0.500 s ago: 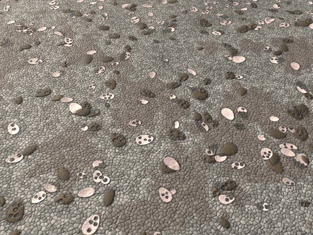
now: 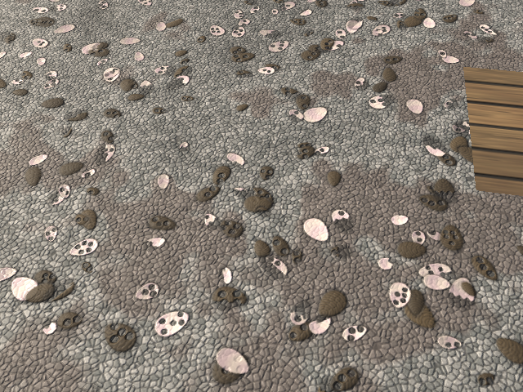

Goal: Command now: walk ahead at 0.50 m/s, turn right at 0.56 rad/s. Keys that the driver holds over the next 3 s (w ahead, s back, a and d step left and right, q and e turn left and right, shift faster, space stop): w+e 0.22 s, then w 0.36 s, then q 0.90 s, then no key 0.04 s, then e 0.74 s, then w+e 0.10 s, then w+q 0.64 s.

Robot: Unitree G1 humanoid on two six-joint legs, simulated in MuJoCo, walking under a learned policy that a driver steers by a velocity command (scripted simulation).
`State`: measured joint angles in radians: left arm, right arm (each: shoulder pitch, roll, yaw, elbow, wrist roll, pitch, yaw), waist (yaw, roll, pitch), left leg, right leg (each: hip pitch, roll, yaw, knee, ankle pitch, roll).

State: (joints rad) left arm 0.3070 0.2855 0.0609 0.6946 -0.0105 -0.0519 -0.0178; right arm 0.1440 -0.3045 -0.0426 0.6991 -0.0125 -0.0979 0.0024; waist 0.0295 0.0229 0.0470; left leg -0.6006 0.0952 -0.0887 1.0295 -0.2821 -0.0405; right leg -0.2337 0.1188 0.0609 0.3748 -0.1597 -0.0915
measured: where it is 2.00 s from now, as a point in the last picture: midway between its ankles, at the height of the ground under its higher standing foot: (299, 371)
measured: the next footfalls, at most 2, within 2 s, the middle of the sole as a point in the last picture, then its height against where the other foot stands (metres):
left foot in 0.24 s outside the picture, level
right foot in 0.72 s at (351, 361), level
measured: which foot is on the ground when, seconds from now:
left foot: up 0.00-0.22, down 0.24-0.74, up 0.76-1.00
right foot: down 0.00-0.24, up 0.26-0.70, down 0.72-1.00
